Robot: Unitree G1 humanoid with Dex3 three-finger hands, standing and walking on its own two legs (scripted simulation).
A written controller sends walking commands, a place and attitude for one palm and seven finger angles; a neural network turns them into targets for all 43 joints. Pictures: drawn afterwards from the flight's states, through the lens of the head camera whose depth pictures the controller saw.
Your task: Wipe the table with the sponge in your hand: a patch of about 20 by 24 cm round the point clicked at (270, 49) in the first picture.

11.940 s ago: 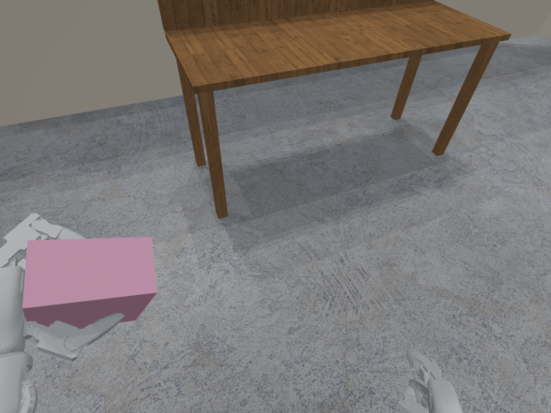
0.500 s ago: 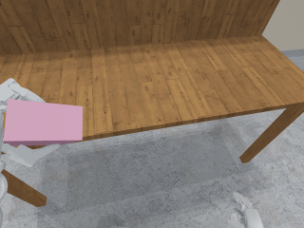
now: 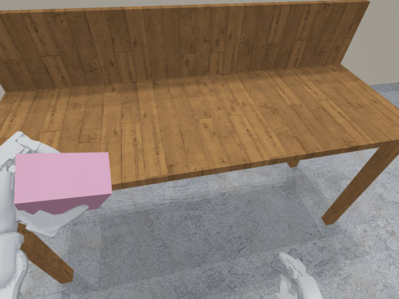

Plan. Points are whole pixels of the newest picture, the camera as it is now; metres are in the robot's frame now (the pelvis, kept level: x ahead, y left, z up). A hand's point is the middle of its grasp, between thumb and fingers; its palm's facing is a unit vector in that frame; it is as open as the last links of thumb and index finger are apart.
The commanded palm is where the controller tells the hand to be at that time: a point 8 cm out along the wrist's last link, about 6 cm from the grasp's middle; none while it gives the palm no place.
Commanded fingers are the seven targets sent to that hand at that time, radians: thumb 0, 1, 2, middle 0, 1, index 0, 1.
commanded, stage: come to a stop and stand still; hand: left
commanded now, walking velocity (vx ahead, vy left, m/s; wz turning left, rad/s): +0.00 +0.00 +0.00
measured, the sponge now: (77, 185) +0.23 +0.23 +0.16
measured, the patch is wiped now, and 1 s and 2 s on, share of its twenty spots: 0.00 0.00 0.00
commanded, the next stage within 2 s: look again from close up in 0.08 s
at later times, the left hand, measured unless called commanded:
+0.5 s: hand (70, 169) +0.26 +0.25 +0.16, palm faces +0.41 -0.83 -0.38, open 10.6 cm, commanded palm +0.20 +0.28 +0.18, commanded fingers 0.00 0.10 1.30 -1.20 -1.60 -1.20 -1.60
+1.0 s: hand (75, 148) +0.31 +0.27 +0.16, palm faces +0.38 -0.83 -0.41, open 10.6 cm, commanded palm +0.26 +0.30 +0.18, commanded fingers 0.00 0.10 1.30 -1.20 -1.60 -1.20 -1.60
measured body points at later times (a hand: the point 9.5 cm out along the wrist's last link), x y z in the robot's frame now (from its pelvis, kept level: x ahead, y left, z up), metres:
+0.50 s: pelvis +0.05 +0.00 +0.01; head +0.06 +0.01 +0.46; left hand +0.23 +0.29 +0.18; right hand +0.22 -0.22 -0.07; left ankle +0.06 +0.08 -0.73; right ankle +0.07 -0.11 -0.73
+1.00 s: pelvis +0.09 +0.02 -0.01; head +0.10 +0.02 +0.44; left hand +0.28 +0.31 +0.18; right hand +0.27 -0.21 -0.08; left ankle +0.06 +0.08 -0.73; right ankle +0.08 -0.10 -0.73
